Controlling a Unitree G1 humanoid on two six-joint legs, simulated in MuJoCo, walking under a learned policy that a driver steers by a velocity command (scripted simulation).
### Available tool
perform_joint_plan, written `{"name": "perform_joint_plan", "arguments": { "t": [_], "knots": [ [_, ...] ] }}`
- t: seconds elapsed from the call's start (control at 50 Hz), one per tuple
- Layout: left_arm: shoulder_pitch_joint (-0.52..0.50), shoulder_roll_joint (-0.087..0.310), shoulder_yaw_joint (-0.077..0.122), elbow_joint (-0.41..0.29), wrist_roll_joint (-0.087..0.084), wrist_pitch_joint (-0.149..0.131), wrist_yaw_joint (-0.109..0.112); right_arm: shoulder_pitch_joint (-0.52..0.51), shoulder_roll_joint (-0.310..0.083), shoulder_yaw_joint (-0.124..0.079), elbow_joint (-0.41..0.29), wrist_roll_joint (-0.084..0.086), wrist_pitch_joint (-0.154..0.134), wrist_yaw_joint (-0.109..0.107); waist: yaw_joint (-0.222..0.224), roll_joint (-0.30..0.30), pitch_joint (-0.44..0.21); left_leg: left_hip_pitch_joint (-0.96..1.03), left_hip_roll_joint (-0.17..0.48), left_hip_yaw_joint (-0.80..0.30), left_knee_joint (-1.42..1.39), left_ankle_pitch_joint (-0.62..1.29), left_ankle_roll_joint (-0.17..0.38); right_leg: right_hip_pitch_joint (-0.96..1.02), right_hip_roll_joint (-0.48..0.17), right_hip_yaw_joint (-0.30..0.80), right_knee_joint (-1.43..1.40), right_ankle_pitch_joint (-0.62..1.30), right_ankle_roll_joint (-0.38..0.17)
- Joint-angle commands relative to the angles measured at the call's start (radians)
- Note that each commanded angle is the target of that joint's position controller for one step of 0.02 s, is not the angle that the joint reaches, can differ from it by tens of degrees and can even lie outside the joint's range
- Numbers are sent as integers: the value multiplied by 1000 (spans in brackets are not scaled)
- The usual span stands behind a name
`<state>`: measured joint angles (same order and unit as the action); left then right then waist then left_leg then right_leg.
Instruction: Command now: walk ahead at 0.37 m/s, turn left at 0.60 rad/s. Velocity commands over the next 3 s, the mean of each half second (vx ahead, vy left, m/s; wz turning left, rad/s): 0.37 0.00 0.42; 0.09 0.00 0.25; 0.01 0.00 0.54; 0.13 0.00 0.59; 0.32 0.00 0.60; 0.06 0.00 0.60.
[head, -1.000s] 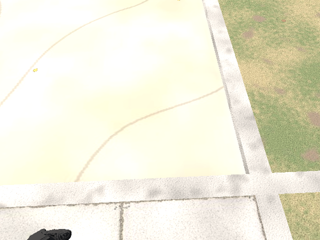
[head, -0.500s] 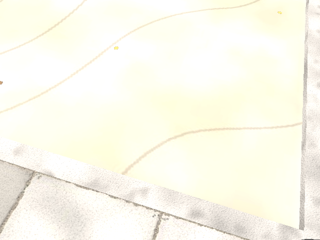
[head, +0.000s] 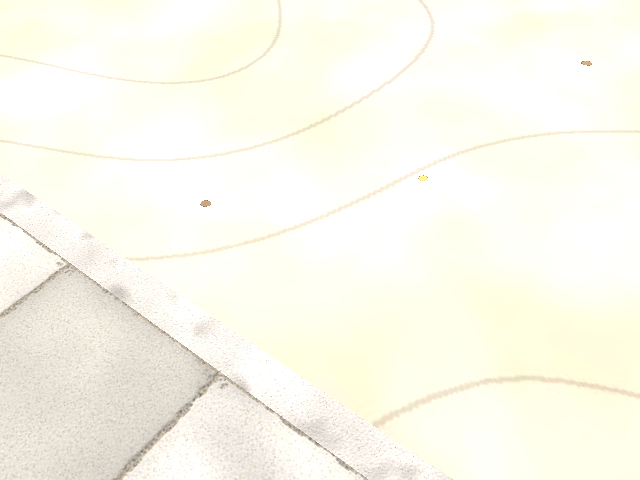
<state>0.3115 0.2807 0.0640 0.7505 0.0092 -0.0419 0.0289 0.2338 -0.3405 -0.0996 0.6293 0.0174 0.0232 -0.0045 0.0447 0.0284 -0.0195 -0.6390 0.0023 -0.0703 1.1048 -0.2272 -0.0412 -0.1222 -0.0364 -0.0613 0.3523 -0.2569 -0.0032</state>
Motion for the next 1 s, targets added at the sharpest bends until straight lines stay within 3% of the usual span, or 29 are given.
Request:
{"name": "perform_joint_plan", "arguments": {
  "t": [0.02, 0.1, 0.18, 0.2, 0.22, 0.24, 0.26, 0.28, 0.3, 0.32, 0.34, 0.36, 0.38, 0.42, 0.48, 0.52, 0.58, 0.64, 0.68, 0.7, 0.72, 0.74, 0.76, 0.78, 0.8, 0.82, 0.86, 0.94, 1.0],
  "knots": [
    [2, 166, 42, -56, 0, -19, 0, -161, -29, 4, -124, 4, -31, 13, 44, -159, 83, -197, 49, 11, -105, 54, -20, 114, -239, 175, -213, -75, -156],
    [9, 209, 58, -40, -14, -18, -11, -206, -3, 22, -141, 6, -38, 37, 53, -164, 106, -70, 72, 68, -303, 56, -2, 77, -256, 63, -215, 14, -151],
    [14, 238, 71, -18, -41, -11, -25, -205, -23, 20, -146, 9, -36, 54, 33, -158, 117, 66, 56, 126, -427, -24, 66, 81, -286, -3, -168, 101, -131],
    [10, 247, 73, -12, -48, -7, -27, -167, -34, 13, -139, 6, -36, 53, 0, -156, 94, 160, 23, 151, -469, -45, 92, 68, -288, -22, -105, 261, -124],
    [-4, 242, 68, -8, -52, -4, -28, -58, -55, -5, -107, 5, -37, 51, -74, -130, 32, 340, -23, 178, -548, 7, 124, 34, -263, -75, 43, 469, -102],
    [27, 196, 49, -2, -45, -8, -28, 109, -115, -40, -49, 10, -33, 40, -147, -73, -76, 609, -69, 176, -577, 34, 158, -55, -205, -141, 277, 580, -67],
    [30, 105, 12, -33, 7, -16, -31, 273, -200, -61, -20, 16, -27, 19, -195, 129, -182, 895, 148, -147, -603, 1, 225, -332, -145, -152, 642, 85, -8],
    [48, 53, -9, -92, 2, -45, -32, 241, -282, -56, -46, 14, -44, 19, -122, 306, -300, 1013, 356, -705, -795, -261, 397, -628, 24, 11, 911, -355, 34],
    [-61, 177, 21, -90, -49, -64, -34, 217, -185, -32, -45, 6, -67, 30, -182, 122, -230, 949, 363, -657, -861, -278, 375, -720, -17, 116, 994, -272, 26],
    [-101, 186, 25, -107, -62, -73, -37, 166, -149, -15, -32, -5, -78, 32, -150, 131, -114, 843, 339, -501, -837, -92, 344, -748, -55, 99, 972, -191, 3],
    [-96, 174, 22, -87, -39, -73, -30, 99, -111, -1, -34, -7, -82, 31, -110, 62, -64, 720, 293, -366, -815, 123, 311, -683, -98, 98, 916, -116, 1],
    [-83, 168, 24, -74, -16, -67, -28, 38, -81, 9, -39, -12, -82, 31, -72, 61, -29, 619, 245, -257, -813, 318, 291, -613, -117, 100, 848, -69, 9],
    [-49, 161, 25, -58, -13, -55, -33, 0, -62, 17, -42, -19, -82, 26, -39, 74, -28, 557, 212, -182, -825, 446, 275, -540, -125, 101, 819, -36, 16],
    [-4, 130, 20, -28, -9, -31, -38, -25, -67, 17, -23, -23, -91, 15, -5, 49, -37, 498, 193, -97, -842, 651, 279, -474, -98, 74, 776, 15, 40],
    [-61, 88, 5, -43, 1, -19, -33, -32, -70, 20, 14, -25, -91, -1, -5, 33, -9, 459, 156, -2, -854, 745, 263, -456, -68, 61, 595, 138, 61],
    [-138, 59, -9, -61, 0, -24, -40, -19, -69, 22, 37, -22, -82, -11, -36, 47, -1, 460, 122, 40, -847, 722, 228, -411, -43, 49, 411, 258, 53],
    [-206, 62, -10, -79, -6, -30, -56, 39, -87, 20, 84, -19, -70, -19, -73, 45, -12, 524, 154, 10, -828, 686, 214, -371, -14, 55, 271, 349, 35],
    [-220, 88, -2, -89, 3, -34, -67, 34, -80, 22, 111, -15, -59, -16, -66, 47, -3, 591, 186, -35, -747, 686, 219, -381, -2, 66, 216, 260, -9],
    [-149, 107, 9, -68, 15, -40, -67, 16, -75, 25, 123, -8, -50, -16, -22, 36, -29, 607, 164, -46, -636, 703, 196, -281, 25, 46, 125, 283, -46],
    [-113, 143, 19, -62, 26, -46, -58, 40, -71, 26, 127, -12, -51, -15, -9, -5, -68, 570, 103, -37, -545, 674, 155, -136, -5, 73, 73, 594, -75],
    [-78, 202, 27, -73, 42, -48, -47, 97, -50, 34, 117, -35, -61, -12, -33, -105, -181, 425, 25, -28, -390, 423, 102, 120, -144, 194, 167, 1004, -156],
    [-32, 158, 18, -74, 43, -30, -35, 176, -16, 46, 139, -25, -62, -13, -14, -241, -320, 252, -59, -27, -118, -104, 32, 320, -339, 390, 175, 1133, -335],
    [-6, 111, 6, -70, 15, -11, -30, 114, -82, 31, 131, -8, -49, -7, 23, -241, -346, 178, -87, -63, 36, -504, 6, 311, -381, 476, 116, 1031, -372],
    [-49, 137, 12, -75, -3, 5, -23, 69, -127, 10, 118, 12, -30, -9, 17, -155, -259, 111, -59, -71, 138, -486, -5, 227, -367, 435, 66, 778, -338],
    [-108, 128, 10, -84, -4, 16, -14, 36, -111, 8, 113, 19, -7, -17, -6, -103, -172, 70, -26, -46, 157, -428, -12, 125, -333, 381, 20, 540, -300],
    [-173, 111, 5, -88, -2, 23, -9, 34, -88, 9, 115, 17, 18, -27, -32, -97, -89, 92, 3, -37, 106, -378, -22, -13, -296, 314, -39, 349, -267],
    [-255, 108, 7, -93, 13, 32, -6, 74, -45, 13, 122, 9, 51, -43, -75, -175, -29, 195, 12, 26, -2, -284, -41, -185, -222, 199, -108, 147, -222],
    [-268, 130, 22, -79, 7, 37, 10, 39, -21, 22, 92, -5, 44, -34, -53, -178, -77, 275, 50, 68, -194, -182, -26, -170, -243, 104, -106, 195, -237],
    [-256, 158, 32, -61, 0, 53, 18, 29, -42, 15, 78, -6, 37, -17, -46, -169, -101, 316, 58, 92, -290, -134, 5, -129, -283, 96, -92, 147, -231]
  ]
}}
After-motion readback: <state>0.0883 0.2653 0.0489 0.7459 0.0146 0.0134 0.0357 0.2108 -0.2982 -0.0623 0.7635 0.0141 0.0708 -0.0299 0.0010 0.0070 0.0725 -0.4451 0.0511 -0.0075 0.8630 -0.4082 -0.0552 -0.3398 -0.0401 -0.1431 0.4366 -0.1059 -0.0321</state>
